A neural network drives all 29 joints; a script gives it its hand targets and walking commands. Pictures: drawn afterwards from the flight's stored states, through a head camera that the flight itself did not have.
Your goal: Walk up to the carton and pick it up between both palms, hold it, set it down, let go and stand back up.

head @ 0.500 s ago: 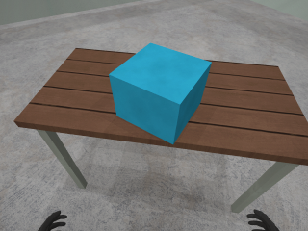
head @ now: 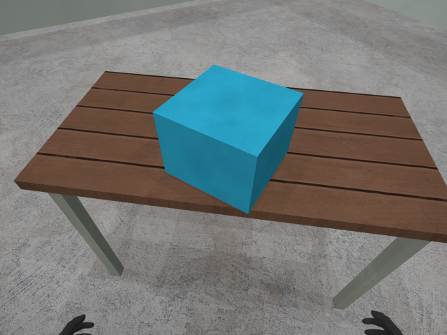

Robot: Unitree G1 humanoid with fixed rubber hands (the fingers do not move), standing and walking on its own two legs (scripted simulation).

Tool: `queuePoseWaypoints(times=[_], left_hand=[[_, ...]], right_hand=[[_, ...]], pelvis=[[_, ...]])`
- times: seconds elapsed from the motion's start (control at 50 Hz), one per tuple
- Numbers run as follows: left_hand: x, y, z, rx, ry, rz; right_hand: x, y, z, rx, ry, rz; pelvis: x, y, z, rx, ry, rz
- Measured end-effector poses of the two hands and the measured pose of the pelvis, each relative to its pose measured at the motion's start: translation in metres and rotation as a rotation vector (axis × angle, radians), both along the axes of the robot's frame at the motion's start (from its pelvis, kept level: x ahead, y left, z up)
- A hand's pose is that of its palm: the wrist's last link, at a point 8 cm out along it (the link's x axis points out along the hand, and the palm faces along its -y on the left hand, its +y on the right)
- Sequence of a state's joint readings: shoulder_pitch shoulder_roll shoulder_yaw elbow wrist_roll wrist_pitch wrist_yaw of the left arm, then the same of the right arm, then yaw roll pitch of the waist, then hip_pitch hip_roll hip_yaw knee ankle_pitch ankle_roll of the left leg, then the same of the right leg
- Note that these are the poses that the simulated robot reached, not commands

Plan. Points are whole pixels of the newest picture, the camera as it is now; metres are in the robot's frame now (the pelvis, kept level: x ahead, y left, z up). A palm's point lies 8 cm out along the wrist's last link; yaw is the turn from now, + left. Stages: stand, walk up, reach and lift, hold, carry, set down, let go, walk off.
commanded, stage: stand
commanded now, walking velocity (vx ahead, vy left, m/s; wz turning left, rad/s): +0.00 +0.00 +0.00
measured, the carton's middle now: (230, 135) +0.56 -0.02 +0.03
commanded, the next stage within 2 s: walk up in 1.28 s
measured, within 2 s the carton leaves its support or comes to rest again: neither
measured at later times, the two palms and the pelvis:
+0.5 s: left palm out of the picture +0.10 +0.30 -0.11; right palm out of the picture +0.08 -0.31 -0.10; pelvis +0.00 +0.00 +0.00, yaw +0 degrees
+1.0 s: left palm out of the picture +0.10 +0.29 -0.11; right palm out of the picture +0.08 -0.32 -0.10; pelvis +0.01 +0.00 +0.01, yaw -1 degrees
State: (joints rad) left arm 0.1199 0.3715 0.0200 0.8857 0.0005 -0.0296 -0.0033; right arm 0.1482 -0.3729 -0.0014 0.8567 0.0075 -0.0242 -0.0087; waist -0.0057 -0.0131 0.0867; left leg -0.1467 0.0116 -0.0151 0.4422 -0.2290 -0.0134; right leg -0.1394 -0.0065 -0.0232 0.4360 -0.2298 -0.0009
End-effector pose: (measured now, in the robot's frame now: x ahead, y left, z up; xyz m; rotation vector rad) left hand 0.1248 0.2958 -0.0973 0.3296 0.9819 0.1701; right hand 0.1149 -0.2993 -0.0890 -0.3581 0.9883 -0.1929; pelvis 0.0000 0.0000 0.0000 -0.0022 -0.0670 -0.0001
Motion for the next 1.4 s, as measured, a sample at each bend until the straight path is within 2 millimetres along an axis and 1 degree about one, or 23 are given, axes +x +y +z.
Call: queuePoseWaypoints(times=[0.12,0.32,0.44,0.52,0.58,0.72,0.8,0.98,1.08,1.24,1.4], left_hand=[[-0.007,0.004,0.000,0.009,0.033,0.021],[-0.015,0.000,-0.004,0.001,0.070,0.029],[-0.022,-0.001,-0.008,-0.002,0.097,0.041],[-0.022,0.001,-0.009,-0.002,0.102,0.042],[-0.024,0.003,-0.008,0.003,0.106,0.047],[-0.025,0.007,-0.006,0.018,0.116,0.052],[-0.026,0.009,-0.005,0.023,0.115,0.057],[-0.029,-0.001,-0.010,0.006,0.145,0.051],[-0.027,-0.003,-0.009,0.008,0.144,0.054],[-0.028,-0.005,-0.009,0.012,0.155,0.070],[-0.023,-0.007,-0.007,0.014,0.151,0.077]], right_hand=[[-0.010,-0.004,-0.003,-0.005,0.038,-0.023],[-0.027,-0.011,-0.007,-0.014,0.093,-0.047],[-0.033,-0.013,-0.007,-0.016,0.110,-0.059],[-0.036,-0.013,-0.006,-0.021,0.122,-0.061],[-0.037,-0.013,-0.007,-0.019,0.124,-0.067],[-0.031,-0.012,-0.008,-0.014,0.121,-0.064],[-0.031,-0.013,-0.009,-0.015,0.128,-0.064],[-0.032,-0.017,-0.009,-0.019,0.139,-0.081],[-0.034,-0.015,-0.012,-0.007,0.151,-0.081],[-0.041,-0.018,-0.016,-0.004,0.185,-0.090],[-0.036,-0.021,-0.016,-0.008,0.179,-0.088]], pelvis=[[0.000,0.000,0.002,0.000,-0.002,-0.002],[-0.002,-0.001,0.003,0.000,-0.003,-0.003],[-0.002,-0.003,0.004,0.000,0.002,-0.006],[-0.002,-0.003,0.005,0.000,0.003,-0.007],[-0.001,-0.002,0.005,0.000,0.006,-0.008],[0.000,-0.002,0.005,0.000,0.010,-0.009],[0.001,-0.002,0.005,0.002,0.011,-0.012],[0.005,-0.004,0.006,0.003,0.013,-0.013],[0.006,-0.006,0.006,0.002,0.012,-0.011],[0.009,-0.008,0.007,0.003,0.019,-0.016],[0.012,-0.010,0.007,0.004,0.017,-0.014]])
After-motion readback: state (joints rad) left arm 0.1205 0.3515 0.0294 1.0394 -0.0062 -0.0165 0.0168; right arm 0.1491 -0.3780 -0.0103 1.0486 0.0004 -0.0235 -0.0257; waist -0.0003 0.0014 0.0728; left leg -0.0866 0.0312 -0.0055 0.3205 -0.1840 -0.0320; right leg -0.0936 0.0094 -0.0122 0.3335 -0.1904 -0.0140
